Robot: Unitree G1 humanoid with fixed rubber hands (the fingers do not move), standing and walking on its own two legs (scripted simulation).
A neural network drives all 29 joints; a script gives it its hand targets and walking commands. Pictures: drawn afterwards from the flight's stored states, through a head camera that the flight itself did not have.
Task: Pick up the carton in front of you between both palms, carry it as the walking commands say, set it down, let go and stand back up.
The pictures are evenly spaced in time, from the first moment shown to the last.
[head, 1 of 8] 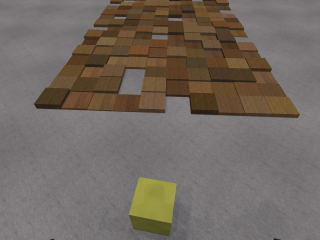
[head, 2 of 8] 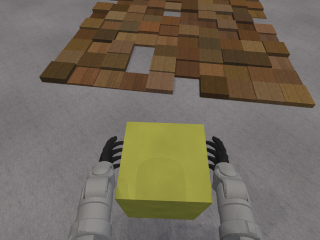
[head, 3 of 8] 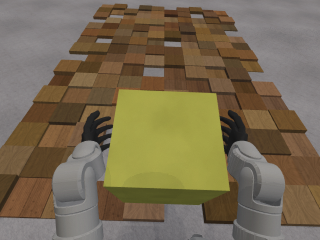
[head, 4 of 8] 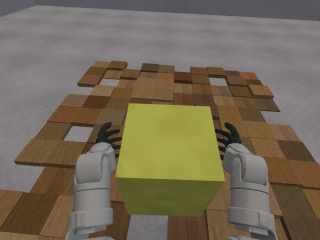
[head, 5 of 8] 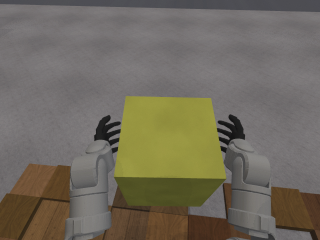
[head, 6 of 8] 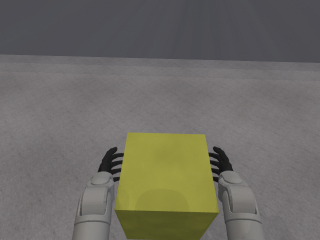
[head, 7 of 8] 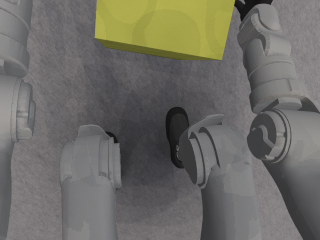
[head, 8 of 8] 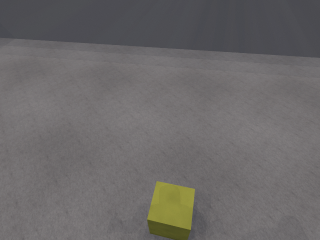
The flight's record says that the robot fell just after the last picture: no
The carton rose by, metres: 0.80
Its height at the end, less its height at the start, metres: +0.00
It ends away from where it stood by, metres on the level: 6.41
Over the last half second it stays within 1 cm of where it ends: yes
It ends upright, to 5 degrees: yes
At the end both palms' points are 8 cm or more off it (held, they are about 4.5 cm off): yes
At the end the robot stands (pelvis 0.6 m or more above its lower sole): yes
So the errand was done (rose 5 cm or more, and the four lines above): yes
